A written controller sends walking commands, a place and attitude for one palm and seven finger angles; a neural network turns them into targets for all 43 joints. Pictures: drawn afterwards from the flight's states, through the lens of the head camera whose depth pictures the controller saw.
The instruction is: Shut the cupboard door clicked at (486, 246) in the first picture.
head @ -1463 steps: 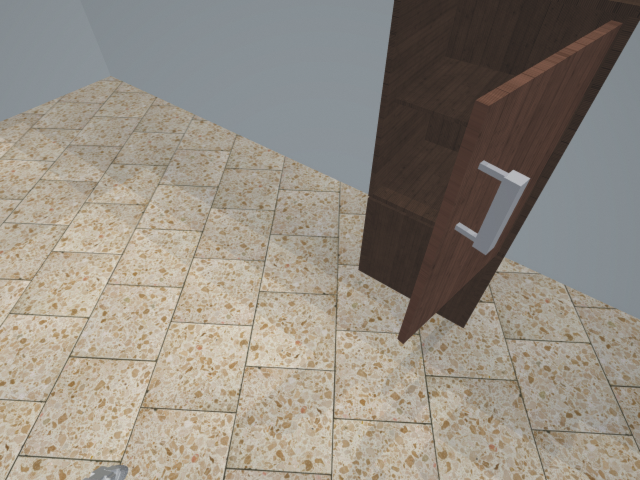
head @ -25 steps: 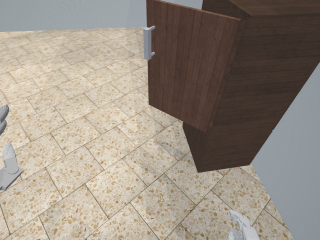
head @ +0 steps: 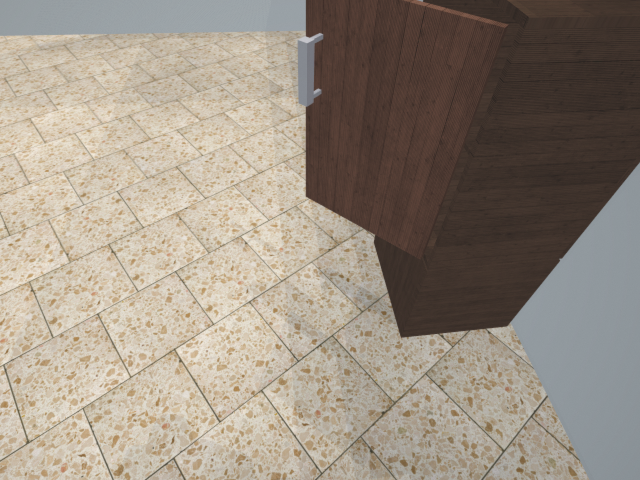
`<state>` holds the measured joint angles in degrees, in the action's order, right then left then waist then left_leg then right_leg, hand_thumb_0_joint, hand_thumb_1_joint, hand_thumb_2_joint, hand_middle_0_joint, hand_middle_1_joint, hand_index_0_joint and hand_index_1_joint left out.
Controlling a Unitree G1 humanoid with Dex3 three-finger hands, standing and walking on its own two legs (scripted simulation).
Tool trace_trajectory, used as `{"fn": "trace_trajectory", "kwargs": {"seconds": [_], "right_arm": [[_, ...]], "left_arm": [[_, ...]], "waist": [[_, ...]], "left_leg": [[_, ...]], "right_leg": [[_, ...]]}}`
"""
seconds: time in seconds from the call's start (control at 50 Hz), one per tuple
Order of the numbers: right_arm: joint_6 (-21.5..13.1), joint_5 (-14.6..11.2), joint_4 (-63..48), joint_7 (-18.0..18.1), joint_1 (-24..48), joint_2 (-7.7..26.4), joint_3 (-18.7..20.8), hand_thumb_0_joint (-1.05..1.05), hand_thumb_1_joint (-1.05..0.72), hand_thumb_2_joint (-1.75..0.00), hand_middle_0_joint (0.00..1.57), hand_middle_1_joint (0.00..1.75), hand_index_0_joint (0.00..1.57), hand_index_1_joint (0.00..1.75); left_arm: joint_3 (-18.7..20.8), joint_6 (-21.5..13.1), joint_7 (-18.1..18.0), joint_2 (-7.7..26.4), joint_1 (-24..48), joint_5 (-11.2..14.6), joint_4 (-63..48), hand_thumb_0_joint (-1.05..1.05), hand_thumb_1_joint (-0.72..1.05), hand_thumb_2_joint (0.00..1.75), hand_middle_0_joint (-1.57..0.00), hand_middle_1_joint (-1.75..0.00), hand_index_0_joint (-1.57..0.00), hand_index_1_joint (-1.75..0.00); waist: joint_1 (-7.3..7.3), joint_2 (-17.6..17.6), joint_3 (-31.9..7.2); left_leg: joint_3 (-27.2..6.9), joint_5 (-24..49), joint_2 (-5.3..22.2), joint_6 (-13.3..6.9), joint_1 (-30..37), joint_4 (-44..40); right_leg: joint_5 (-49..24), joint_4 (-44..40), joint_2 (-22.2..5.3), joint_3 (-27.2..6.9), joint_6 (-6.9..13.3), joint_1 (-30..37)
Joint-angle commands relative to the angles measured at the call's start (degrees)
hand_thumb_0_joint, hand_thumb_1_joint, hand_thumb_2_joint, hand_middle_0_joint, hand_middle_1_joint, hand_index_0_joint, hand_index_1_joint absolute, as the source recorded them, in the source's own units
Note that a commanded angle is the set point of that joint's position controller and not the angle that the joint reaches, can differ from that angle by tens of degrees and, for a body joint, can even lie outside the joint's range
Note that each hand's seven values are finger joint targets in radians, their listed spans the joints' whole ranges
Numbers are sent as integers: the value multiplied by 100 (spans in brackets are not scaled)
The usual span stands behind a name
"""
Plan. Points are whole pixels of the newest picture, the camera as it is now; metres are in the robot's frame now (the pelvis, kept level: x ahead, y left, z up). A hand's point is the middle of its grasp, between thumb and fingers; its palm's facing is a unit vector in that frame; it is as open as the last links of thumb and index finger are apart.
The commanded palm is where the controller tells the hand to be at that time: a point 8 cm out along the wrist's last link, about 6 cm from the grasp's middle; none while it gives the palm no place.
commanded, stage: let the arm hang, fingers relaxed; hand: left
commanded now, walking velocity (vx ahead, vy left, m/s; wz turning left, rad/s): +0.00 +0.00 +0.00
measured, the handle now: (312, 69) +0.90 +0.06 +0.08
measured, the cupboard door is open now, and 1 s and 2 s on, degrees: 45 45 45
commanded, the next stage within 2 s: look to check the result in 0.58 s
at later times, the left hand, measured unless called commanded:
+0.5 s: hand out of the picture +0.00 +0.14 -0.18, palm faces +0.03 -0.99 -0.12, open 7.4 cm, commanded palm none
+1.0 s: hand out of the picture -0.02 +0.18 -0.17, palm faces +0.02 -0.98 -0.20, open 7.4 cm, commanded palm none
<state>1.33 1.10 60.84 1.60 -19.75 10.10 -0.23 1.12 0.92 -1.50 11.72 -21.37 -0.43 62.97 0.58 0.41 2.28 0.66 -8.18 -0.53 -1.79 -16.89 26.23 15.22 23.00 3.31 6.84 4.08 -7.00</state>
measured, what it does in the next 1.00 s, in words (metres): stands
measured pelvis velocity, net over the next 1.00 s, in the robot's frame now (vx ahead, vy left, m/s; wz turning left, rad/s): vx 0.02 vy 0.01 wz -0.03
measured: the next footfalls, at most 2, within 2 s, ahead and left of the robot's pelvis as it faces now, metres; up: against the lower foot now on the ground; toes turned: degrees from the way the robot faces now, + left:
none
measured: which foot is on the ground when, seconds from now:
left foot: down 0.00-1.00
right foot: down 0.00-1.00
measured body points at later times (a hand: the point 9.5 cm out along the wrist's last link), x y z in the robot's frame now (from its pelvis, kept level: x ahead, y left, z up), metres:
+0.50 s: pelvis +0.01 +0.00 +0.00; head +0.00 +0.00 +0.45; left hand +0.00 +0.19 -0.16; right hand -0.02 -0.20 -0.16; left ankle +0.06 +0.10 -0.74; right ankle -0.03 -0.07 -0.74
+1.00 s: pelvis +0.02 +0.01 +0.00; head +0.02 +0.01 +0.45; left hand -0.02 +0.23 -0.16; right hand -0.01 -0.21 -0.16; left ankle +0.06 +0.10 -0.74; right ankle -0.03 -0.07 -0.74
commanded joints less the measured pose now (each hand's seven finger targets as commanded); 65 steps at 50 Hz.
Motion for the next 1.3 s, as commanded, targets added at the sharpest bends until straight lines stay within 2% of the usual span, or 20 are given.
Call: {"fn": "trace_trajectory", "kwargs": {"seconds": [0.0,0.04,0.1,0.18,0.22,0.3,0.38,0.44,0.5,0.56,0.62,0.68,0.76,0.82,0.88,1.02,1.08,1.14,1.22,1.28], "right_arm": [[-116,-53,-31,83,-124,523,85,0,-90,-90,20,30,20,30],[-120,-52,73,86,-152,474,64,0,-90,-90,20,30,20,30],[-88,-44,203,90,-165,379,38,0,-90,-90,20,30,20,30],[-87,-39,307,88,-203,257,20,0,-90,-90,20,30,20,30],[-96,-39,329,92,-210,231,17,0,-90,-90,20,30,20,30],[-112,-29,381,104,-226,144,1,0,-90,-90,20,30,20,30],[-132,-28,393,116,-267,111,-6,0,-90,-90,20,30,20,30],[-164,-31,392,124,-304,101,-6,0,-90,-90,20,30,20,30],[-151,-29,403,130,-311,90,-3,0,-90,-90,20,30,20,30],[-148,-34,408,133,-341,90,1,0,-90,-90,20,30,20,30],[-147,-44,397,130,-353,130,16,0,-90,-90,20,30,20,30],[-141,-41,411,128,-321,158,14,0,-90,-90,20,30,20,30],[-141,-49,400,122,-290,219,22,0,-90,-90,20,30,20,30],[-149,-55,379,120,-233,311,38,0,-90,-90,20,30,20,30],[-138,-48,389,117,-185,346,46,0,-90,-90,20,30,20,30],[-158,-55,331,105,-28,546,82,0,-90,-90,20,30,20,30],[-156,-43,325,101,74,591,72,0,-90,-90,20,30,20,30],[-177,-45,299,95,140,662,91,0,-90,-90,20,30,20,30],[-184,-48,270,93,237,763,98,0,-90,-90,20,30,20,30],[-164,-41,264,76,275,700,82,0,-90,-90,20,30,20,30]], "left_arm": [[-4,-177,-37,404,1,5,-38,0,90,90,-20,-30,-20,-30],[-17,-181,-53,369,-91,11,83,0,90,90,-20,-30,-20,-30],[-56,-156,-70,238,-207,16,211,0,90,90,-20,-30,-20,-30],[-71,-152,-93,134,-304,11,275,0,90,90,-20,-30,-20,-30],[-71,-161,-104,97,-364,8,293,0,90,90,-20,-30,-20,-30],[-55,-157,-109,4,-369,13,302,0,90,90,-20,-30,-20,-30],[-41,-165,-120,-45,-410,16,296,0,90,90,-20,-30,-20,-30],[-18,-177,-124,-45,-426,15,275,0,90,90,-20,-30,-20,-30],[-22,-171,-122,-88,-441,18,295,0,90,90,-20,-30,-20,-30],[-21,-175,-127,-90,-446,16,298,0,90,90,-20,-30,-20,-30],[-18,-189,-132,-45,-471,9,303,0,90,90,-20,-30,-20,-30],[-29,-185,-132,-32,-467,16,303,0,90,90,-20,-30,-20,-30],[-24,-190,-132,30,-468,15,294,0,90,90,-20,-30,-20,-30],[-13,-202,-130,110,-452,6,290,0,90,90,-20,-30,-20,-30],[-15,-196,-122,135,-391,7,288,0,90,90,-20,-30,-20,-30],[10,-209,-104,314,-242,-8,252,0,90,90,-20,-30,-20,-30],[4,-198,-91,333,-147,-1,249,0,90,90,-20,-30,-20,-30],[28,-208,-84,426,-61,-12,217,0,90,90,-20,-30,-20,-30],[44,-206,-72,508,44,-14,196,0,90,90,-20,-30,-20,-30],[39,-182,-73,477,140,-9,170,0,90,90,-20,-30,-20,-30]], "waist": [[59,-133,167],[49,-140,136],[38,-210,382],[18,-215,462],[3,-108,385],[-13,-37,523],[-29,44,476],[-39,66,293],[-30,88,434],[-28,9,401],[-25,-74,325],[-18,-4,413],[-15,-110,416],[-21,-90,324],[0,-95,475],[-2,-71,338],[-1,4,435],[-5,-17,269],[-20,19,259],[-6,-22,348]], "left_leg": [[-571,245,634,-46,478,-372],[-526,289,628,-49,485,-387],[-504,78,603,-51,517,-458],[-482,88,592,-50,448,-523],[-486,167,589,-52,488,-518],[-513,128,583,-61,370,-601],[-527,210,579,-71,340,-608],[-540,423,588,-82,365,-585],[-528,282,584,-76,381,-618],[-531,320,590,-86,416,-594],[-496,405,600,-88,487,-564],[-503,357,600,-89,508,-588],[-505,318,609,-98,511,-598],[-500,419,619,-109,610,-573],[-518,257,625,-106,582,-644],[-564,311,650,-115,660,-694],[-595,161,651,-103,641,-769],[-596,341,665,-107,706,-754],[-625,413,680,-108,742,-770],[-653,352,665,-83,619,-788]], "right_leg": [[-91,-894,-1067,-996,24,-473],[-137,-905,-1078,-989,4,-390],[193,-970,-1051,-999,-8,-603],[147,-918,-1022,-979,-42,-596],[71,-879,-1009,-978,-45,-557],[26,-826,-991,-970,-42,-535],[-121,-772,-976,-969,-45,-422],[-370,-707,-979,-939,-45,-230],[-234,-748,-973,-950,-40,-359],[-295,-759,-976,-943,-54,-332],[-397,-773,-965,-938,-72,-291],[-346,-776,-973,-953,-66,-352],[-317,-805,-968,-972,-78,-339],[-418,-798,-970,-960,-84,-304],[-247,-832,-965,-980,-72,-393],[-270,-832,-958,-992,-68,-312],[-138,-846,-967,-1009,-63,-364],[-303,-830,-983,-991,-71,-229],[-342,-847,-980,-969,-74,-205],[-301,-800,-1017,-924,-97,-185]]}}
